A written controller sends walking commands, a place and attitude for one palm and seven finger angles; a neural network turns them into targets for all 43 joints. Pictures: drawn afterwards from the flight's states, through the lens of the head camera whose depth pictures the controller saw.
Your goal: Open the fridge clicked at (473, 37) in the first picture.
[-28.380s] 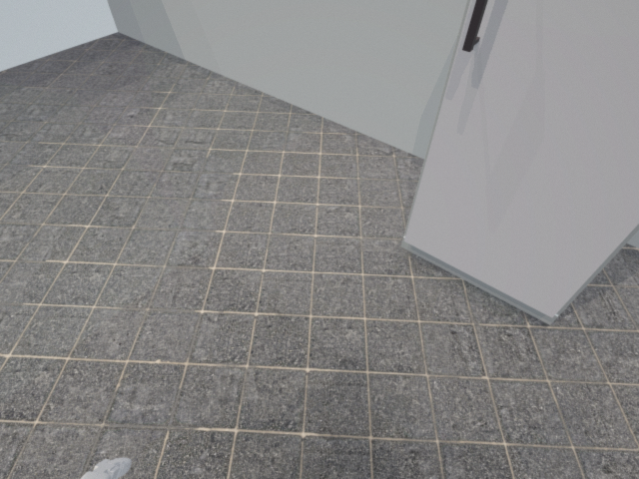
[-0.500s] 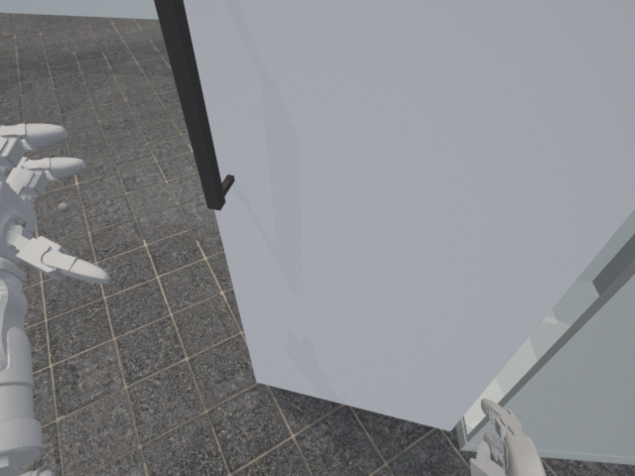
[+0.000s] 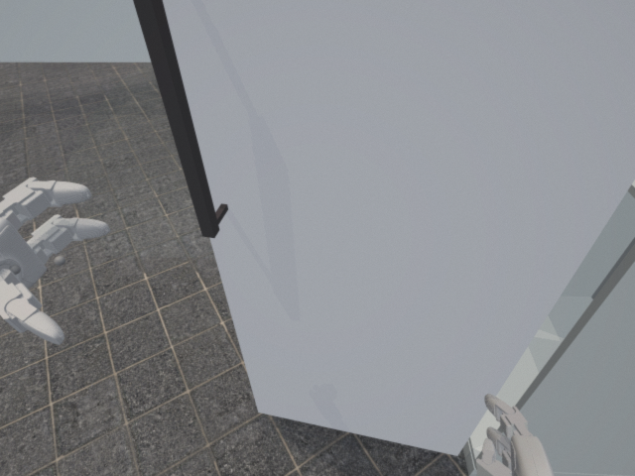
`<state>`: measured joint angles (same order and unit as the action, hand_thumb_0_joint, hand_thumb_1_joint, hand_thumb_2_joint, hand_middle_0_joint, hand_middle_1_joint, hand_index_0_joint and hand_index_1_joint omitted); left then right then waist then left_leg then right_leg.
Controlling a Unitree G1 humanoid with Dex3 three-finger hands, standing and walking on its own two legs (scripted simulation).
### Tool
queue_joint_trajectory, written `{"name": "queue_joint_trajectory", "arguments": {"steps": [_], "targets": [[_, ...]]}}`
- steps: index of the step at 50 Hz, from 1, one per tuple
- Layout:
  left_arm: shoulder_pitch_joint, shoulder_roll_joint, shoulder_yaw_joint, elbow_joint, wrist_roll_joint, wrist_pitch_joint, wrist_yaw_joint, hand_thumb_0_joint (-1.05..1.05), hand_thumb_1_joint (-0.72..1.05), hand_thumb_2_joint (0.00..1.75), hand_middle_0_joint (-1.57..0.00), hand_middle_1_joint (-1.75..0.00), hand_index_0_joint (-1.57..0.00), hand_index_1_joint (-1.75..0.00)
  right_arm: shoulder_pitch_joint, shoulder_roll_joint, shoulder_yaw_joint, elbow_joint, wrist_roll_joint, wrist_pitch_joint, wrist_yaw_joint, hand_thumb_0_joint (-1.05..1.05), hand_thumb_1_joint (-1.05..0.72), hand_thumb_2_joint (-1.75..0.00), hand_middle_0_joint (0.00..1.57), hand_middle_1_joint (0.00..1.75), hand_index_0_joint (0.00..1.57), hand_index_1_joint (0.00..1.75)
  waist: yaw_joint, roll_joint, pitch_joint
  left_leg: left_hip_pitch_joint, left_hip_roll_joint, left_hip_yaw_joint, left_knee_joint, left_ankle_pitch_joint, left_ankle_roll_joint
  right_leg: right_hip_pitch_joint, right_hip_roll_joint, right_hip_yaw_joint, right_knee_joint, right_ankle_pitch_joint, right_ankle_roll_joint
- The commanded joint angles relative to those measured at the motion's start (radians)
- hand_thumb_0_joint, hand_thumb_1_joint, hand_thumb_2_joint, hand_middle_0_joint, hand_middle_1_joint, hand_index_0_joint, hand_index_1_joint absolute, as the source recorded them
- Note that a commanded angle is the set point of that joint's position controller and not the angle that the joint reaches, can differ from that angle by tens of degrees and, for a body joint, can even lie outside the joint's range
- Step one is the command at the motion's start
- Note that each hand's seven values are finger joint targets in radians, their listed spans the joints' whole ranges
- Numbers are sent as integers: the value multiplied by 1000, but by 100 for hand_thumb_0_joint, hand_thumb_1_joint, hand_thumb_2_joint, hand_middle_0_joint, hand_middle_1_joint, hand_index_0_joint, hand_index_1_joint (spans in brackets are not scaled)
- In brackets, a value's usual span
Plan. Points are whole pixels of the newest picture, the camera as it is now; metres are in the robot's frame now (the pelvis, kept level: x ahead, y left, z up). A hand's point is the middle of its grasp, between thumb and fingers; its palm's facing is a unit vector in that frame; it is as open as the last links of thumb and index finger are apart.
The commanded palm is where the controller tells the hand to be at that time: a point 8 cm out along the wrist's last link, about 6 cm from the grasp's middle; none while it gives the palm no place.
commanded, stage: draw the hand back to the body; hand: left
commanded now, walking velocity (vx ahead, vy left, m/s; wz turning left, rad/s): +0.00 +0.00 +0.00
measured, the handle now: (189, 112) +0.45 +0.20 +0.28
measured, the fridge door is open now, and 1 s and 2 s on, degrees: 80 80 80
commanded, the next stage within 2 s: step back with the hand held close in 1.26 s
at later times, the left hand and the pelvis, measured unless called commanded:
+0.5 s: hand (44, 310) +0.22 +0.30 +0.17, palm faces +0.51 -0.81 -0.29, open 12.6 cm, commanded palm +0.17 +0.32 +0.19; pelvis +0.00 +0.01 +0.01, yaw +0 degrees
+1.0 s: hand (66, 334) +0.20 +0.27 +0.16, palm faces +0.47 -0.79 -0.38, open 7.9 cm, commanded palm +0.16 +0.30 +0.18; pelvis +0.02 +0.00 +0.01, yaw +0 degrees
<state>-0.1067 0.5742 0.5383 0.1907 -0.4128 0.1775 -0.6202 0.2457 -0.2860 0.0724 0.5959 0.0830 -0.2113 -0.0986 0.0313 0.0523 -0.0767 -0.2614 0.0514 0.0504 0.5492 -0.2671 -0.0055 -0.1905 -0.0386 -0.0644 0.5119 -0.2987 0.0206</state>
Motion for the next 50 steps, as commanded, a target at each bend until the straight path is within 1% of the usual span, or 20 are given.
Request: {"name": "queue_joint_trajectory", "arguments": {"steps": [1,3,6,9,10,11,12,13,15,19,20,21,23,26,30,35,39,41,44,50], "targets": [[-118,222,90,-169,-32,8,12,0,-55,20,-25,-115,-25,-115,-143,-129,-53,-194,8,-54,21,0,-90,-90,20,30,20,30,46,-9,-69,84,-49,-41,-67,202,33,-34,42,20,-71,283,-16],[-174,167,5,-254,-24,26,17,0,-55,20,-25,-115,-25,-115,-152,-121,-47,-207,11,-56,20,0,-90,-90,20,30,20,30,26,37,-44,99,-49,-43,-79,159,31,-69,47,15,-81,223,-19],[-211,188,8,-412,-13,-1,46,0,-48,24,-25,-111,-25,-111,-157,-118,-47,-210,2,-73,7,0,-90,-90,20,30,20,30,22,49,-80,138,-47,-52,-81,152,36,-55,54,14,-90,185,-26],[-203,237,78,-488,-12,-53,80,0,-37,29,-24,-104,-24,-104,-145,-109,-41,-196,-12,-92,-5,0,-90,-90,20,30,20,30,28,49,-120,160,-52,-65,-93,156,35,-35,61,4,-96,176,-33],[-225,300,81,-613,189,-160,332,0,-33,31,-24,-102,-24,-102,-124,-94,-49,-164,-67,-105,11,0,-90,-90,20,30,20,30,46,32,-7,93,-61,-57,-108,138,27,-59,55,21,-163,115,-35],[-111,213,65,-554,199,-188,448,0,-30,32,-24,-100,-24,-100,-131,-104,-55,-126,-75,-114,5,0,-90,-90,20,30,20,30,33,-15,26,80,-42,-59,-119,82,17,-70,43,7,-171,72,-39],[-7,105,18,-511,198,-186,499,0,-26,34,-24,-98,-24,-98,-149,-97,-48,-125,-74,-113,1,0,-90,-90,20,30,20,30,27,-28,40,76,-43,-55,-135,50,14,-70,39,2,-165,60,-34],[61,62,6,-527,217,-196,542,0,-22,36,-24,-96,-24,-96,-153,-81,-53,-115,-71,-100,0,0,-90,-90,20,30,20,30,33,11,37,85,-37,-45,-141,32,12,-51,33,3,-157,51,-34],[79,60,13,-626,240,-241,608,0,-15,39,-24,-92,-24,-92,-159,-74,-58,-99,-75,-84,0,0,-90,-90,20,30,20,30,40,148,-38,128,-41,-38,-157,41,8,4,24,10,-141,86,-41],[99,15,-42,-696,287,-287,687,0,-1,46,-23,-83,-23,-83,-156,-75,-69,-81,-91,-72,-1,0,-90,-90,20,30,20,30,35,123,-97,169,-38,-34,-169,111,15,54,28,14,-138,151,-40],[119,-5,-63,-696,296,-291,700,0,3,48,-23,-81,-23,-81,-159,-71,-73,-78,-91,-70,-2,0,-90,-90,20,30,20,30,31,119,-83,175,-35,-30,-171,116,17,54,28,14,-136,151,-38],[153,-9,-70,-674,305,-290,710,0,7,50,-23,-79,-23,-79,-160,-76,-75,-70,-94,-66,-5,0,-90,-90,20,30,20,30,32,36,-65,166,-31,-32,-174,132,24,59,30,10,-144,164,-36],[161,-25,-86,-665,314,-289,722,0,14,53,-23,-75,-23,-75,-167,-73,-79,-70,-93,-51,-8,0,-90,-90,20,30,20,30,28,-26,-29,160,-29,-28,-180,141,29,58,29,8,-146,169,-30],[203,-14,-70,-633,325,-290,732,0,25,58,-22,-68,-22,-68,-178,-74,-84,-61,-92,-28,-13,0,-90,-90,20,30,20,30,38,-54,5,163,-31,-22,-192,148,34,62,28,9,-162,166,-27],[257,-26,-73,-682,337,-299,734,0,39,65,-22,-60,-22,-60,-185,-59,-84,-71,-95,-6,-6,0,-90,-90,20,30,20,30,48,16,-12,187,-33,-20,-189,235,26,92,27,9,-142,233,-32],[370,-28,-61,-697,335,-296,731,0,57,74,-21,-49,-21,-49,-184,-53,-89,-87,-97,14,3,0,-90,-90,20,30,20,30,55,-21,14,174,-31,-11,-187,264,24,107,29,6,-151,266,-27],[409,-20,-55,-765,341,-304,733,0,72,81,-21,-41,-21,-41,-181,-50,-92,-99,-99,21,5,0,-90,-90,20,30,20,30,57,32,-5,194,-35,-3,-179,300,22,115,29,10,-152,298,-27],[454,-22,-52,-758,341,-300,734,0,79,85,-20,-36,-20,-36,-180,-51,-95,-100,-100,23,3,0,-90,-90,20,30,20,30,59,12,12,190,-34,1,-179,302,24,114,30,9,-162,309,-26],[463,-36,-67,-777,341,-298,733,0,90,90,-20,-30,-20,-30,-175,-46,-95,-106,-100,30,1,0,-90,-90,20,30,20,30,51,4,28,195,-36,10,-176,285,27,98,31,10,-168,304,-21],[412,-30,-69,-774,345,-295,741,0,90,90,-20,-30,-20,-30,-171,-45,-95,-99,-102,34,-11,0,-90,-90,20,30,20,30,44,1,25,210,-41,11,-178,253,33,89,31,12,-181,276,-18]]}}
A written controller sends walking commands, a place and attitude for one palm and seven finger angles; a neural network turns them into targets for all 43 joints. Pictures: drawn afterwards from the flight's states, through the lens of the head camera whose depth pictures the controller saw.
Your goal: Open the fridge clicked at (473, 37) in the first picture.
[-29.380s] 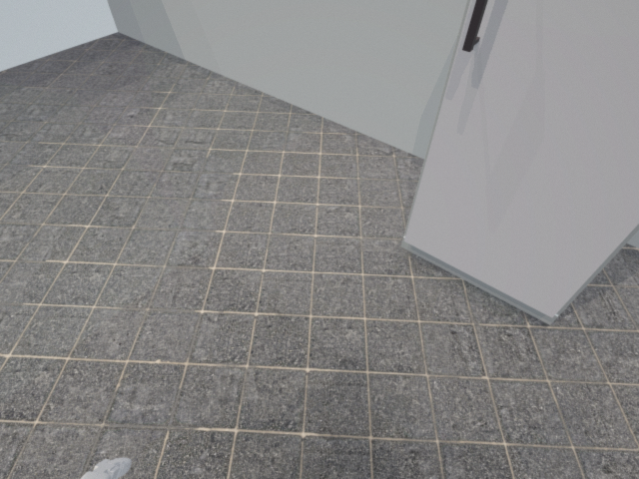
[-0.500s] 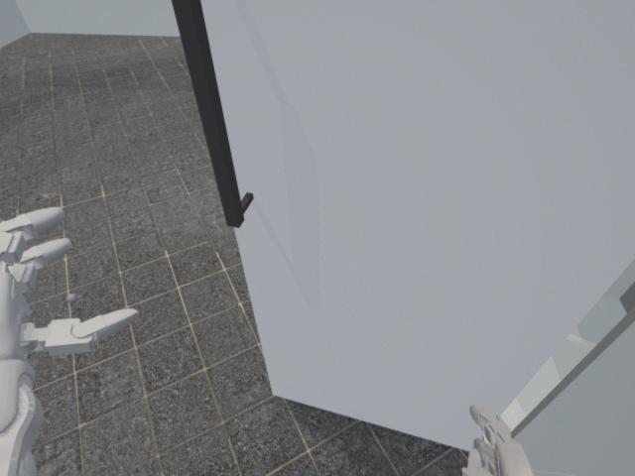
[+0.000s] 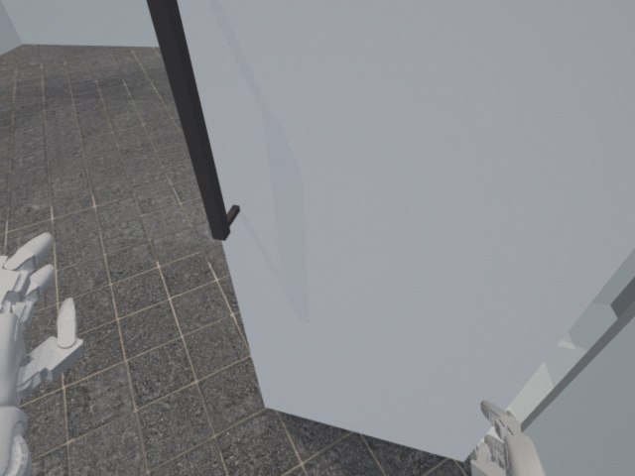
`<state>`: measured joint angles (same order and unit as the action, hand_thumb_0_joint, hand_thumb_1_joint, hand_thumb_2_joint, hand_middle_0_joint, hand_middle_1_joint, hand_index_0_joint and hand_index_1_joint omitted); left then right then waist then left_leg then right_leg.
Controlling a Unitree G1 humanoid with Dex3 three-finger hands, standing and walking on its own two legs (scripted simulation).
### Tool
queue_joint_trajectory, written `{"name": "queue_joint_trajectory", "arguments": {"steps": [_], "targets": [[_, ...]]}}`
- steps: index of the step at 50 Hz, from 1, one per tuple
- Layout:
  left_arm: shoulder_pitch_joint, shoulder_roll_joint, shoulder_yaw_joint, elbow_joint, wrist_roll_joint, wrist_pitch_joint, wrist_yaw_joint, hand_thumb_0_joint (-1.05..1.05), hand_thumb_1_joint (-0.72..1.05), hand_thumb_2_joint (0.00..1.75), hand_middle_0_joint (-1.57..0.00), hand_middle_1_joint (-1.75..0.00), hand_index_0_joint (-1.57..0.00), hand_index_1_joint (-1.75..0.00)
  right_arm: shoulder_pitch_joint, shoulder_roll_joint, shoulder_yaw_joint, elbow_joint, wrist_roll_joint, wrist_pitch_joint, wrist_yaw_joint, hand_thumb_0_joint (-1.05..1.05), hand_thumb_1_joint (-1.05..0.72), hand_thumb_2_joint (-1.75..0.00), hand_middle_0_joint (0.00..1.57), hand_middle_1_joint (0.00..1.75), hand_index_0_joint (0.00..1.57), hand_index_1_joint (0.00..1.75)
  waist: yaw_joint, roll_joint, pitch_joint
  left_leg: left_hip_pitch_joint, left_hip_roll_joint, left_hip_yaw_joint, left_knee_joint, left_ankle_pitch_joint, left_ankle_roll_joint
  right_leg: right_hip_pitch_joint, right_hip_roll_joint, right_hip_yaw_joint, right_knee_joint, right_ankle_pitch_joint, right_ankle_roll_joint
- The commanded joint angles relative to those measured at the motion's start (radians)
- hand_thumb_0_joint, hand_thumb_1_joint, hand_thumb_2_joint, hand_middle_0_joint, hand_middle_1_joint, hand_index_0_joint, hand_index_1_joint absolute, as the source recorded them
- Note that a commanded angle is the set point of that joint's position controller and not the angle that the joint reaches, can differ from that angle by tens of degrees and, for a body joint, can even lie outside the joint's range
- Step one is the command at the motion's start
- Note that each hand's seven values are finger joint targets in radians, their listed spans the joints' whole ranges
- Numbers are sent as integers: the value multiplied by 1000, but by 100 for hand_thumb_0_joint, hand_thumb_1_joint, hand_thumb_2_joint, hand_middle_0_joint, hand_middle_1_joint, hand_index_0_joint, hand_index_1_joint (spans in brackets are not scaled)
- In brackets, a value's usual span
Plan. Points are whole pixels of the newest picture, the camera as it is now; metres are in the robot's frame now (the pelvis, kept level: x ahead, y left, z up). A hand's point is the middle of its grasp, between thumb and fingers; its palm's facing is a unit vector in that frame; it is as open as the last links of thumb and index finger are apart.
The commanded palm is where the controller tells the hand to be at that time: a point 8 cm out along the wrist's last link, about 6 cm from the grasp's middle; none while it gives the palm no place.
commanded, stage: draw the hand back to the body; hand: left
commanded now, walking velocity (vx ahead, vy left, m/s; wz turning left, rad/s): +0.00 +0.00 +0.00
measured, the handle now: (202, 113) +0.43 +0.20 +0.27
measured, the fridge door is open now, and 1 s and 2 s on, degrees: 80 80 80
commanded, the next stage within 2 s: step back with the hand held close in 0.26 s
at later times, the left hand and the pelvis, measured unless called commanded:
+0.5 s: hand (75, 329) +0.19 +0.27 +0.16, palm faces +0.46 -0.79 -0.40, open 7.5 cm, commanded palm +0.12 +0.30 +0.17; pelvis -0.01 +0.00 +0.00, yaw +0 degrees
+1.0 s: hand out of the picture +0.09 +0.31 +0.15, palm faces +0.50 -0.74 -0.46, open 7.5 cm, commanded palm +0.02 +0.33 +0.17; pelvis -0.10 +0.03 -0.02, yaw +3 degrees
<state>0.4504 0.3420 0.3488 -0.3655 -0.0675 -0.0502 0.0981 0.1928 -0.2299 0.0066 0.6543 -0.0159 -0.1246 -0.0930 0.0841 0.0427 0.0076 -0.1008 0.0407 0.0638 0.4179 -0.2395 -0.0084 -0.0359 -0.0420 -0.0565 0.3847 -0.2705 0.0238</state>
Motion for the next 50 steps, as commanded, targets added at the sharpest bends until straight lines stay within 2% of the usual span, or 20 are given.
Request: {"name": "queue_joint_trajectory", "arguments": {"steps": [1,3,5,6,9,12,18,19,20,21,22,23,26,28,33,38,42,45,47,50], "targets": [[-147,206,120,-227,2,-69,23,0,90,90,-20,-30,-20,-30,-120,-106,-31,-155,-5,-56,-18,0,-90,-90,20,30,20,30,-6,4,-69,57,-29,-2,-44,242,38,-57,35,5,-59,264,-23],[-152,195,109,-236,3,-69,24,0,90,90,-20,-30,-20,-30,-121,-100,-28,-156,-5,-56,-16,0,-90,-90,20,30,20,30,-6,38,-78,67,-31,0,-41,257,37,-53,32,6,-52,279,-22],[-152,188,103,-224,2,-67,24,0,90,90,-20,-30,-20,-30,-124,-98,-25,-153,-6,-57,-16,0,-90,-90,20,30,20,30,-7,32,-62,61,-31,-3,-48,236,34,-60,33,3,-55,255,-21],[-137,196,111,-216,3,-67,25,0,90,90,-20,-30,-20,-30,-124,-102,-28,-150,-8,-59,-17,0,-90,-90,20,30,20,30,-4,2,-61,60,-30,-6,-50,239,36,-55,35,1,-61,259,-21],[-136,195,115,-210,1,-67,24,0,90,90,-20,-30,-20,-30,-130,-97,-25,-152,-8,-57,-16,0,-90,-90,20,30,20,30,-1,11,-56,59,-31,-7,-53,233,35,-57,35,3,-60,252,-22],[-118,192,118,-173,-5,-63,18,0,90,90,-20,-30,-20,-30,-132,-97,-24,-153,-6,-51,-17,0,-90,-90,20,30,20,30,-1,-41,-18,43,-27,-5,-63,209,37,-65,35,2,-74,232,-17],[-139,198,120,-210,-2,-74,16,0,90,90,-20,-30,-20,-30,-137,-96,-25,-155,-6,-53,-14,0,-90,-90,20,30,20,30,3,27,-51,53,-29,-7,-63,212,34,-46,33,7,-71,227,-22],[-204,159,64,-216,4,-75,13,0,90,90,-20,-30,-20,-30,-140,-94,-20,-150,-7,-57,-14,0,-90,-90,20,30,20,30,-11,35,-34,57,-33,-3,-64,202,35,-66,34,7,-77,218,-19],[-295,288,176,-277,11,-116,26,0,90,90,-20,-30,-20,-30,-149,-114,-16,-196,5,-29,-6,0,-90,-90,20,30,20,30,-48,-5,42,-28,-8,-10,-11,164,48,-178,-10,65,-124,271,-16],[-282,286,174,-241,18,-130,24,0,90,90,-20,-30,-20,-30,-150,-103,-13,-175,2,-12,-8,0,-90,-90,20,30,20,30,-50,-27,34,-42,-14,-23,7,143,44,-178,-37,66,-124,296,-21],[-175,220,119,-186,19,-121,19,0,90,90,-20,-30,-20,-30,-155,-94,-15,-172,-2,-2,-9,0,-90,-90,20,30,20,30,-54,-84,29,-37,-13,-19,27,174,45,-196,-46,65,-117,343,-18],[-127,210,117,-190,24,-120,20,0,90,90,-20,-30,-20,-30,-142,-97,-20,-185,-4,10,-5,0,-90,-90,20,30,20,30,-52,-98,-14,-36,-10,-15,40,213,44,-177,-53,59,-94,393,-16],[-3,218,141,-237,20,-125,24,0,90,90,-20,-30,-20,-30,-126,-106,-37,-224,1,43,-4,0,-90,-90,20,30,20,30,-49,-40,-142,-12,3,-11,49,362,43,-118,-52,38,-21,502,-9],[49,230,162,-284,15,-130,29,0,90,90,-20,-30,-20,-30,-117,-107,-43,-248,7,64,0,0,-90,-90,20,30,20,30,-52,-17,-205,-20,15,-18,49,425,40,-90,-41,38,21,505,-7],[95,274,214,-372,6,-151,44,0,90,90,-20,-30,-20,-30,-115,-106,-48,-284,14,82,-8,0,-90,-90,20,30,20,30,-52,9,-236,-73,33,-43,38,440,41,-86,-14,34,76,476,-2],[89,264,217,-358,11,-173,51,0,90,90,-20,-30,-20,-30,-100,-123,-51,-288,14,60,-17,0,-90,-90,20,30,20,30,-51,80,-177,-225,72,-99,-48,238,62,-62,32,24,141,302,8],[48,227,202,-312,30,-190,51,0,90,90,-20,-30,-20,-30,-95,-140,-53,-279,17,27,-18,0,-90,-90,20,30,20,30,-55,140,-103,-484,113,-150,-149,-197,98,39,52,30,239,187,7],[12,210,191,-275,48,-206,51,0,90,90,-20,-30,-20,-30,-85,-145,-55,-266,22,2,-17,0,-90,-90,20,30,20,30,-58,115,-53,-621,123,-172,-157,-454,116,40,55,51,248,61,5],[-4,215,188,-290,53,-221,50,0,90,90,-20,-30,-20,-30,-77,-136,-56,-260,19,-13,-15,0,-90,-90,20,30,20,30,-64,63,-49,-588,93,-170,-112,-456,106,-24,42,81,186,0,-8],[-41,241,182,-332,52,-238,53,0,90,90,-20,-30,-20,-30,-64,-120,-58,-243,10,-27,-10,0,-90,-90,20,30,20,30,-72,-76,-28,-414,6,-112,78,-393,60,-299,-37,214,-32,-293,-63]]}}
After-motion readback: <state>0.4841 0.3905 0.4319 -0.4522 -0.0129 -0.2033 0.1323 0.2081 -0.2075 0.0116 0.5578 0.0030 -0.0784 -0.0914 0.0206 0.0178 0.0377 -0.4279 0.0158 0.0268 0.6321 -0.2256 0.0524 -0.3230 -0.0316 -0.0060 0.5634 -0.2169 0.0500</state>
